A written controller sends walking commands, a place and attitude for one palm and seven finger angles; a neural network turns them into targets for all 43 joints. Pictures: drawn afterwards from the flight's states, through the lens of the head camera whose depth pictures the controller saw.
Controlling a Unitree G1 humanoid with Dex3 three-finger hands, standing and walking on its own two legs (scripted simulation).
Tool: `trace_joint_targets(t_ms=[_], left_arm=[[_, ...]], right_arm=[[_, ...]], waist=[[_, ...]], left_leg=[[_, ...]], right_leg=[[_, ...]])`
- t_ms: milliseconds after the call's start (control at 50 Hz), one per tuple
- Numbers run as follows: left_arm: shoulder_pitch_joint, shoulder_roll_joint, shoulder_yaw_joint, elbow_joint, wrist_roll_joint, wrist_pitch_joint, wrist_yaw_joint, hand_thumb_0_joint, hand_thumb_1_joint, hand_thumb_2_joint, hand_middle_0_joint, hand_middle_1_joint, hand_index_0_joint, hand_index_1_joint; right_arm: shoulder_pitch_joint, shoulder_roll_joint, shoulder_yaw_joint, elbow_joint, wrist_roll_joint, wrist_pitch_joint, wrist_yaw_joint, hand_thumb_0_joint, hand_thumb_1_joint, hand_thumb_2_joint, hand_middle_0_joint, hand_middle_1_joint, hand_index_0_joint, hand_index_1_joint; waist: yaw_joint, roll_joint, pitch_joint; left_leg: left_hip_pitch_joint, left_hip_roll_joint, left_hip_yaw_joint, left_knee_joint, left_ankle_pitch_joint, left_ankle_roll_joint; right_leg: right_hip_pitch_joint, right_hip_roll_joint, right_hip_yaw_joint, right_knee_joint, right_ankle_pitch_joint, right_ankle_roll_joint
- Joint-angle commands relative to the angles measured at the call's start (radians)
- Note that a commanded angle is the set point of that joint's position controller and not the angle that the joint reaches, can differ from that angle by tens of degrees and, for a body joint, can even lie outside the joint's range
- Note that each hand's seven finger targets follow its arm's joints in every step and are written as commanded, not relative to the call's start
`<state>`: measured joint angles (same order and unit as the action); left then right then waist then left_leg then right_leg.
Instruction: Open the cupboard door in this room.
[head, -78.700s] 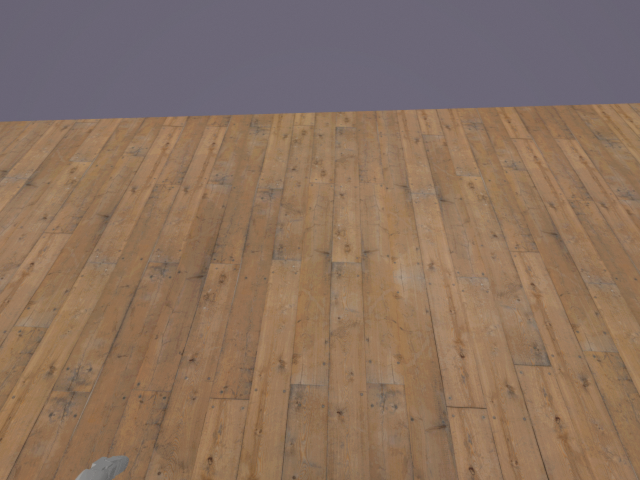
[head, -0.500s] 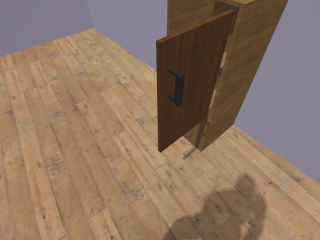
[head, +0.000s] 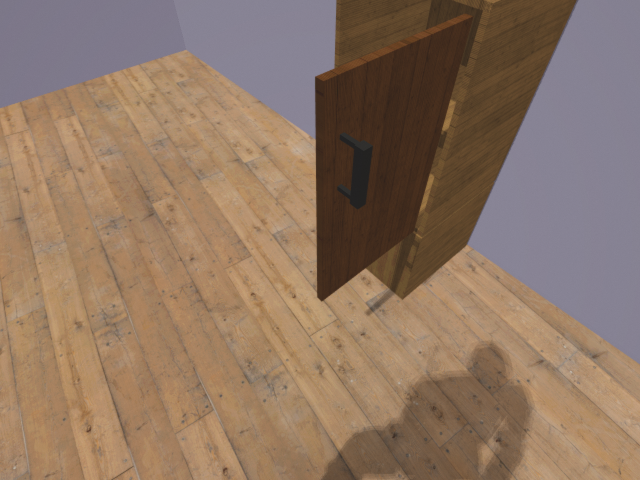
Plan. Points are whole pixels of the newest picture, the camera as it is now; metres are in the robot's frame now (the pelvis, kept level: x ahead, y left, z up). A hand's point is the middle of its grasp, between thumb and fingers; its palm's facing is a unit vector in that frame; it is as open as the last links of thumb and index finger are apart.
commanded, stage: look to check the result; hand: left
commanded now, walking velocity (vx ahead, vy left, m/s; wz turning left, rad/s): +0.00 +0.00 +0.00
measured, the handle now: (352, 171) +0.60 -0.02 +0.04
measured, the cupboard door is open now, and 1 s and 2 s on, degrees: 91 91 91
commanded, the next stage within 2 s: stand and wait in 0.02 s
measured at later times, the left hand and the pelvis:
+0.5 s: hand out of the picture +0.00 +0.16 -0.17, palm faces +0.03 -0.98 -0.19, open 7.4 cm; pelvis +0.01 +0.00 +0.00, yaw +0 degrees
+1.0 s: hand out of the picture +0.00 +0.15 -0.17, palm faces +0.04 -0.98 -0.19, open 7.4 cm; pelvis +0.01 -0.01 +0.00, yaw +0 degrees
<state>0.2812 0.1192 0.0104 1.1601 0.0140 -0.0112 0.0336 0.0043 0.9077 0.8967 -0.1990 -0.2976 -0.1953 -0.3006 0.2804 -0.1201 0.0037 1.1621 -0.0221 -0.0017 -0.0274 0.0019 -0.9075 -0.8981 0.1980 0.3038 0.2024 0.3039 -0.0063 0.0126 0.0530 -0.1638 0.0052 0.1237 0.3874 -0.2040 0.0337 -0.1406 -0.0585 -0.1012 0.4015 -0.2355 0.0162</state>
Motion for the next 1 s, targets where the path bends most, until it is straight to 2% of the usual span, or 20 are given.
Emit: trace_joint_targets(t_ms=[0, 280, 360, 380, 480, 560, 580, 640, 680, 720, 980], left_arm=[[0.07, 0.101, 0.014, -0.012, -0.004, -0.004, 0.007, 0.0, 0.9, 0.9, -0.2, -0.3, -0.2, -0.3], [0.066, 0.108, 0.017, -0.015, -0.004, -0.008, 0.006, 0.0, 0.9, 0.9, -0.2, -0.3, -0.2, -0.3], [0.059, 0.108, 0.015, -0.014, -0.004, -0.006, 0.006, 0.0, 0.9, 0.9, -0.2, -0.3, -0.2, -0.3], [0.064, 0.111, 0.018, -0.015, -0.004, -0.008, 0.006, 0.0, 0.9, 0.9, -0.2, -0.3, -0.2, -0.3], [0.058, 0.115, 0.017, -0.016, -0.004, -0.01, 0.007, 0.0, 0.9, 0.9, -0.2, -0.3, -0.2, -0.3], [0.055, 0.114, 0.015, -0.012, -0.006, -0.009, 0.006, 0.0, 0.9, 0.9, -0.2, -0.3, -0.2, -0.3], [0.061, 0.119, 0.017, -0.014, -0.005, -0.011, 0.007, 0.0, 0.9, 0.9, -0.2, -0.3, -0.2, -0.3], [0.056, 0.115, 0.014, -0.013, -0.006, -0.011, 0.006, 0.0, 0.9, 0.9, -0.2, -0.3, -0.2, -0.3], [0.06, 0.122, 0.015, -0.013, -0.005, -0.013, 0.006, 0.0, 0.9, 0.9, -0.2, -0.3, -0.2, -0.3], [0.055, 0.119, 0.013, -0.011, -0.006, -0.011, 0.006, 0.0, 0.9, 0.9, -0.2, -0.3, -0.2, -0.3], [0.061, 0.121, 0.012, -0.01, -0.006, -0.014, 0.007, 0.0, 0.9, 0.9, -0.2, -0.3, -0.2, -0.3]], right_arm=[[0.078, -0.089, -0.016, -0.014, 0.003, -0.004, -0.008, 0.0, -0.9, -0.9, 0.2, 0.3, 0.2, 0.3], [0.071, -0.101, -0.016, -0.017, 0.004, -0.009, -0.01, 0.0, -0.9, -0.9, 0.2, 0.3, 0.2, 0.3], [0.065, -0.099, -0.014, -0.013, 0.003, -0.009, -0.01, 0.0, -0.9, -0.9, 0.2, 0.3, 0.2, 0.3], [0.068, -0.104, -0.015, -0.015, 0.004, -0.009, -0.011, 0.0, -0.9, -0.9, 0.2, 0.3, 0.2, 0.3], [0.06, -0.109, -0.015, -0.013, 0.004, -0.01, -0.01, 0.0, -0.9, -0.9, 0.2, 0.3, 0.2, 0.3], [0.056, -0.107, -0.012, -0.008, 0.003, -0.009, -0.01, 0.0, -0.9, -0.9, 0.2, 0.3, 0.2, 0.3], [0.057, -0.111, -0.014, -0.013, 0.005, -0.009, -0.01, 0.0, -0.9, -0.9, 0.2, 0.3, 0.2, 0.3], [0.054, -0.111, -0.013, -0.01, 0.003, -0.01, -0.01, 0.0, -0.9, -0.9, 0.2, 0.3, 0.2, 0.3], [0.049, -0.112, -0.013, -0.013, 0.005, -0.009, -0.01, 0.0, -0.9, -0.9, 0.2, 0.3, 0.2, 0.3], [0.053, -0.106, -0.011, -0.008, 0.003, -0.007, -0.01, 0.0, -0.9, -0.9, 0.2, 0.3, 0.2, 0.3], [0.047, -0.112, -0.013, -0.008, 0.004, -0.005, -0.011, 0.0, -0.9, -0.9, 0.2, 0.3, 0.2, 0.3]], waist=[[-0.005, -0.006, 0.034], [-0.002, -0.021, 0.015], [-0.004, 0.002, 0.029], [-0.002, -0.016, 0.014], [-0.002, -0.017, 0.011], [-0.004, -0.01, 0.022], [-0.003, -0.028, 0.012], [-0.003, -0.001, 0.01], [-0.001, -0.02, 0.016], [-0.004, -0.01, 0.032], [-0.001, -0.015, 0.017]], left_leg=[[-0.013, 0.107, -0.12, -0.089, 0.071, -0.004], [0.008, 0.111, -0.121, -0.085, 0.129, -0.002], [0.006, 0.11, -0.12, -0.092, 0.133, -0.004], [0.012, 0.111, -0.123, -0.086, 0.145, -0.003], [0.022, 0.113, -0.12, -0.085, 0.159, -0.003], [0.019, 0.111, -0.12, -0.092, 0.143, -0.006], [0.026, 0.113, -0.121, -0.087, 0.154, -0.004], [0.028, 0.11, -0.12, -0.088, 0.162, -0.006], [0.027, 0.112, -0.12, -0.085, 0.159, -0.005], [0.014, 0.111, -0.117, -0.09, 0.14, -0.009], [0.029, 0.113, -0.114, -0.082, 0.151, -0.01]], right_leg=[[-0.044, -0.072, 0.071, -0.073, 0.069, -0.037], [-0.025, -0.07, 0.069, -0.075, 0.105, -0.037], [-0.029, -0.073, 0.071, -0.076, 0.108, -0.036], [-0.02, -0.07, 0.071, -0.076, 0.116, -0.037], [-0.018, -0.074, 0.07, -0.08, 0.128, -0.038], [-0.02, -0.075, 0.076, -0.087, 0.117, -0.038], [-0.015, -0.074, 0.073, -0.089, 0.128, -0.039], [-0.011, -0.075, 0.078, -0.087, 0.137, -0.04], [-0.014, -0.076, 0.073, -0.093, 0.137, -0.041], [-0.017, -0.077, 0.076, -0.097, 0.124, -0.041], [-0.008, -0.075, 0.077, -0.105, 0.144, -0.045]])
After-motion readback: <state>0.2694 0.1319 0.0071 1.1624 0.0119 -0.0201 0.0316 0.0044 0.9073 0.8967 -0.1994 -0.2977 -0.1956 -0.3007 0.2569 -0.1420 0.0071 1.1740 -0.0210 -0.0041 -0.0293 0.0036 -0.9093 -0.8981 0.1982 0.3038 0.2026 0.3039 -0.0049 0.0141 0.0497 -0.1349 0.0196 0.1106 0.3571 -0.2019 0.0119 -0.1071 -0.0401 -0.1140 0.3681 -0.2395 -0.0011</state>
